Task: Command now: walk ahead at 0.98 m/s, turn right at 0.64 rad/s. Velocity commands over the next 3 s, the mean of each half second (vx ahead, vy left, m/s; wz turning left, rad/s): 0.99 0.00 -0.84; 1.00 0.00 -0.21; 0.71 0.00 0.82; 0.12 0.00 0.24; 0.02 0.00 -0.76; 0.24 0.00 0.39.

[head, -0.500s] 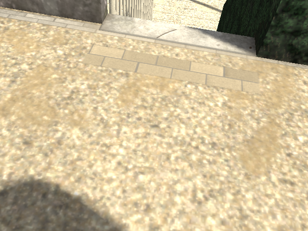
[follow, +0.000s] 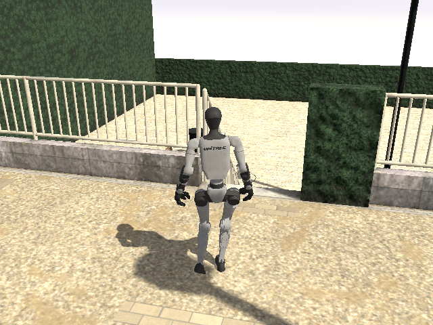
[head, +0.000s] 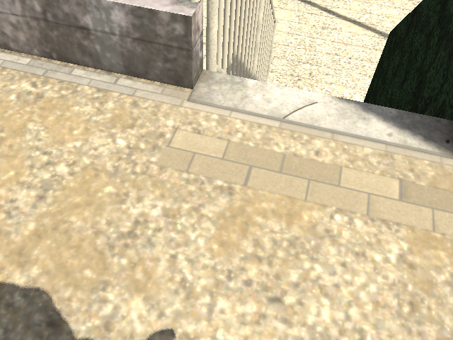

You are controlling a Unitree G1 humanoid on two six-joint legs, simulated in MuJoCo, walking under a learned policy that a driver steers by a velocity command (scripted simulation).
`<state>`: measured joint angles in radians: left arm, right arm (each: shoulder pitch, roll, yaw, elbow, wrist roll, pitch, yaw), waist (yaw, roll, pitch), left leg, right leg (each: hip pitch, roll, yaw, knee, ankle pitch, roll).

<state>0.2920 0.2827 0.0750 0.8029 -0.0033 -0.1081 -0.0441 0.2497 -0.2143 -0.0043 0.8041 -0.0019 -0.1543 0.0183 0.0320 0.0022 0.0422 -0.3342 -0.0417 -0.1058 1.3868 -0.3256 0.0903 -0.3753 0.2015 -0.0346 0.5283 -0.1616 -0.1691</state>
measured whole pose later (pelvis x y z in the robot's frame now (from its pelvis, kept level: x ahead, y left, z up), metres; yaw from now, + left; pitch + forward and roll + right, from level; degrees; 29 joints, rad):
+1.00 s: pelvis +0.79 -0.23 +0.02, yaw -32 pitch -1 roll -3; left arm 0.40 0.25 0.07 0.81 0.01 -0.11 -0.04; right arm 0.25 -0.29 -0.04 0.77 0.05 -0.05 0.00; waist 0.04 0.05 0.02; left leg -0.71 0.16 -0.09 1.27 -0.17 0.05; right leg -0.09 0.05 -0.18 0.40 -0.29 -0.06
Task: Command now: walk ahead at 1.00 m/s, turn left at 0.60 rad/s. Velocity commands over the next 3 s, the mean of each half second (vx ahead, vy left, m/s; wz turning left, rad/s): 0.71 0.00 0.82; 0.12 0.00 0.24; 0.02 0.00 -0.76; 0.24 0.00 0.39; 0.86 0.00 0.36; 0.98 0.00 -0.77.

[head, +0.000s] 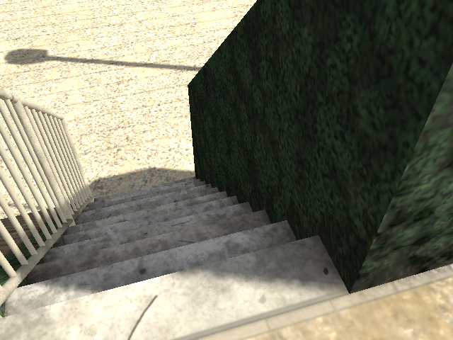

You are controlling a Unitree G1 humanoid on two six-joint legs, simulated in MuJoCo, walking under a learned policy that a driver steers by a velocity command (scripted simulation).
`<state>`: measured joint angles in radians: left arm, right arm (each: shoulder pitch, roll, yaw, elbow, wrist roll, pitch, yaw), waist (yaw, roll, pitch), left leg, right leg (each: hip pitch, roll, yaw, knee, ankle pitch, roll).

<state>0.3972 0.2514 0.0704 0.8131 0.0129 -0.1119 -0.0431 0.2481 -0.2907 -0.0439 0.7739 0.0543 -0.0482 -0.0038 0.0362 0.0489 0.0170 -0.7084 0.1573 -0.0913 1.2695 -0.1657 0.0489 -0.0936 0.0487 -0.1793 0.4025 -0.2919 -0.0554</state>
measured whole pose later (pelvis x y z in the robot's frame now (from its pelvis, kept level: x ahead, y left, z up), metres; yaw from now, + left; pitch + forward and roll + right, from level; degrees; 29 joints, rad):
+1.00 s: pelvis +0.50 +0.10 +0.00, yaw +32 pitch +2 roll +1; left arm 0.33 0.28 0.05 0.67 -0.03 0.08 0.04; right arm 0.06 -0.24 -0.01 0.61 0.00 0.05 -0.04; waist 0.08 -0.02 0.05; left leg -0.32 -0.08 -0.16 0.64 -0.40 0.00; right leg -0.38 0.14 0.29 0.40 -0.04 0.00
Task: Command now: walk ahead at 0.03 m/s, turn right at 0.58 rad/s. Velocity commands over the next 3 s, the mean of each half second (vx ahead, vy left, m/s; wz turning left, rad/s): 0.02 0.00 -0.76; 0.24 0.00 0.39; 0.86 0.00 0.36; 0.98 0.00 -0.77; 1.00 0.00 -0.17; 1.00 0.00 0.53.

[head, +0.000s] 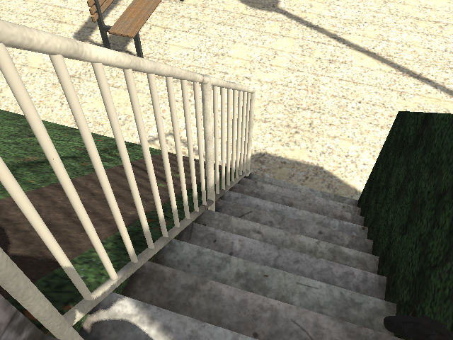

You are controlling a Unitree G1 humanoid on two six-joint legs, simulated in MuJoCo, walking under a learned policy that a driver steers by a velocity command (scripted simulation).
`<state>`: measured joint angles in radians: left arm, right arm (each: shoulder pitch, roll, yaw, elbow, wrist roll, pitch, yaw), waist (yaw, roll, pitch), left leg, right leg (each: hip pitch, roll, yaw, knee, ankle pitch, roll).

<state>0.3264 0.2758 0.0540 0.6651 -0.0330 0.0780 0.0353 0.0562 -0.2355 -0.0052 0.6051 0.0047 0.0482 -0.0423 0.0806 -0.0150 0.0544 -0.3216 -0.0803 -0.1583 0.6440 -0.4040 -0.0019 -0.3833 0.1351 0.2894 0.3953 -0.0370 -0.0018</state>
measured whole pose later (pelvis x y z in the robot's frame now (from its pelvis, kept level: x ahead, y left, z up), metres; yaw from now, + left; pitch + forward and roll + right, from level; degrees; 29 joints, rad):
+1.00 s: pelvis +0.01 +0.05 -0.02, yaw -9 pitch +2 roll -1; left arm 0.11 0.33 0.09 0.73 -0.02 -0.02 0.01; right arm 0.39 -0.28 -0.07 0.64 0.02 0.01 0.00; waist -0.04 -0.05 0.01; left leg -0.31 0.01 0.09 0.67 -0.42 0.07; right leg -0.38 -0.14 -0.11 0.86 -0.44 0.03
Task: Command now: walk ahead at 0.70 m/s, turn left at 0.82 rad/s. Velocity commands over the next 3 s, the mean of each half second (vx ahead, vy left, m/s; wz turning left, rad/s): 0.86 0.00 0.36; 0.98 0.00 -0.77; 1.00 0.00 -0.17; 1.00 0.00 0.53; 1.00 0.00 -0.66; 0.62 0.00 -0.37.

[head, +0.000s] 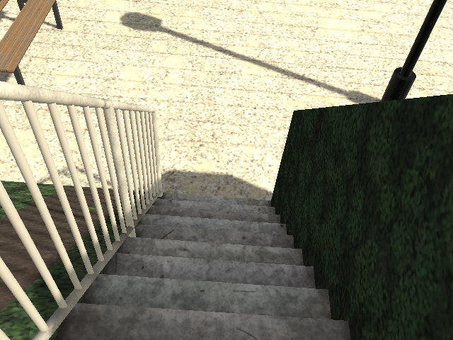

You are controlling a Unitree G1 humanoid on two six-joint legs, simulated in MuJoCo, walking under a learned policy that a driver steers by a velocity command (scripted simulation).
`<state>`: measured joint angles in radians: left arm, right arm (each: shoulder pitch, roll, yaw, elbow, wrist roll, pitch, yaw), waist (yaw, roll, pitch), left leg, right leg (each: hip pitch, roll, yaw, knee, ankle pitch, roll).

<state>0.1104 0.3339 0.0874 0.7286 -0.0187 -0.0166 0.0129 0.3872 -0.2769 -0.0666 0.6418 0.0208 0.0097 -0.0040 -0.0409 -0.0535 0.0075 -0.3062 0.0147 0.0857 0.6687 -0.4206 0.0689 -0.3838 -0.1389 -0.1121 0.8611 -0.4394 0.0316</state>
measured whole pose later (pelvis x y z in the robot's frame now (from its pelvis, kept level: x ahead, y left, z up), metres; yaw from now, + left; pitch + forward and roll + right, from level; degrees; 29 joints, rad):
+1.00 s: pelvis +0.33 +0.11 -0.21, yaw -16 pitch -1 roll +2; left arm 0.29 0.33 0.07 0.59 -0.03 -0.01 -0.07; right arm 0.26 -0.30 -0.04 0.64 0.00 -0.06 -0.06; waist -0.01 -0.02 0.07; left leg -0.64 0.18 0.14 2.04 -0.72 0.02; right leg -0.38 0.04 -0.04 0.69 -0.22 -0.14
